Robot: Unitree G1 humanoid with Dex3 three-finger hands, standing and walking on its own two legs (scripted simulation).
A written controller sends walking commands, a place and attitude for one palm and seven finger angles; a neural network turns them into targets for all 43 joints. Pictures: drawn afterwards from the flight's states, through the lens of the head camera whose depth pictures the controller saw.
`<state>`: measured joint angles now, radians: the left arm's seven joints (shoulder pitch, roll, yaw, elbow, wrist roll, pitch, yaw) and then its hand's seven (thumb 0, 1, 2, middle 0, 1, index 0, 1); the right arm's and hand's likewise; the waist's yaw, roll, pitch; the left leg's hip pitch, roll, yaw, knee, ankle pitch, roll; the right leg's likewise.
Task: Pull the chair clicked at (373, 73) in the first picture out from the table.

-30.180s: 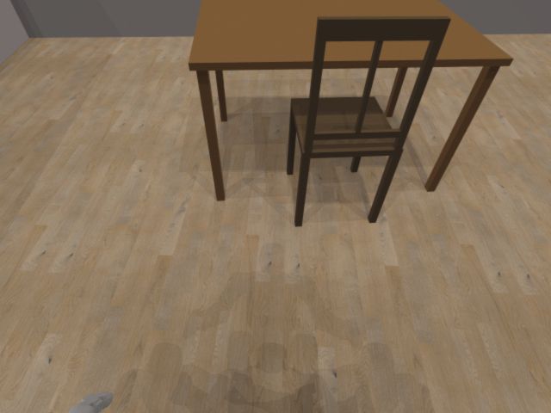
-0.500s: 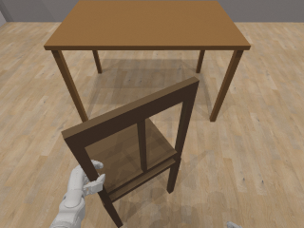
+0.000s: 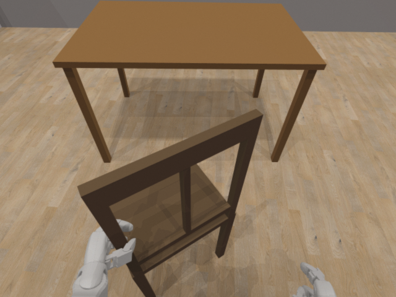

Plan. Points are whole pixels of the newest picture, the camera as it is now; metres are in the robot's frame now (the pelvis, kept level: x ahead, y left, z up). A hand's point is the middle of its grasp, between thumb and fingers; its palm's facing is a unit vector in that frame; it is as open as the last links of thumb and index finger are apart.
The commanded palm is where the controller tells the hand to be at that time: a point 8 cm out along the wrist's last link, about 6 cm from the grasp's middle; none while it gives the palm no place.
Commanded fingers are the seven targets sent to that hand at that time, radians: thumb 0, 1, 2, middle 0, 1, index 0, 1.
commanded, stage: open the thumb and straighten the fingers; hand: left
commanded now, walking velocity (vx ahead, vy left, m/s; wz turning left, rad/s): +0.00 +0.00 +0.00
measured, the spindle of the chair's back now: (185, 203) +0.36 +0.05 -0.08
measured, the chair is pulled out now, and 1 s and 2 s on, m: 0.53 0.53 0.53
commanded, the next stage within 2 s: draw the fingers out of the gap in 0.84 s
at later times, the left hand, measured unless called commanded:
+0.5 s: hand (118, 246) +0.24 +0.20 -0.08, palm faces +0.15 -0.97 -0.20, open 12.3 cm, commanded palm +0.21 +0.24 -0.06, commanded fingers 0.00 -0.55 0.20 -0.22 -0.65 -0.22 -0.65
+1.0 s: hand (120, 252) +0.23 +0.19 -0.09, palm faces +0.16 -0.97 -0.20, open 17.4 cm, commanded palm +0.19 +0.24 -0.06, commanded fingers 0.00 -0.55 0.20 0.00 0.00 0.00 0.00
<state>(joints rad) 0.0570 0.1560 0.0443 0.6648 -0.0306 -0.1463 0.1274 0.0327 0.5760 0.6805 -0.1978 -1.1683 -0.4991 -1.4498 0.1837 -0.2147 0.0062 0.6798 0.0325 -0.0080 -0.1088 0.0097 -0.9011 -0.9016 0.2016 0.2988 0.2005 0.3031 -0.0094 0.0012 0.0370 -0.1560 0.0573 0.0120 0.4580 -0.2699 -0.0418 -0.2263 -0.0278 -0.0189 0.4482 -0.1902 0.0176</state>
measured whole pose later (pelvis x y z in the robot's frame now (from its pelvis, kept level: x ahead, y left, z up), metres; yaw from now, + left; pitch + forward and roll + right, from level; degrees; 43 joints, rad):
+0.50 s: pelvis +0.01 +0.01 -0.03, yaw +2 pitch +9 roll +0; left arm 0.18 0.19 0.05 0.34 -0.09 -0.03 0.08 0.00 -0.30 0.31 -0.39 -1.20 -0.42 -1.23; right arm 0.23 -0.28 -0.02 0.62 0.04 -0.12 -0.05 0.01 -0.90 -0.90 0.20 0.30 0.20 0.30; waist -0.03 0.04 -0.05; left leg -0.50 0.03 -0.01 0.76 -0.41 -0.02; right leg -0.56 -0.06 -0.03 0.74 -0.33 0.04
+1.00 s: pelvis +0.02 +0.00 -0.05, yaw +3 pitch +11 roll -1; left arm 0.32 0.19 0.04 0.11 -0.08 0.10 0.06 -0.01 -0.54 0.20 -0.02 -0.05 -0.02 -0.04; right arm 0.23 -0.26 0.01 0.53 0.03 -0.11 -0.08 0.01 -0.90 -0.90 0.20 0.30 0.20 0.30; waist -0.03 0.05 -0.11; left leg -0.60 0.03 -0.06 0.89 -0.49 -0.04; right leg -0.64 -0.06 -0.06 0.87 -0.42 0.02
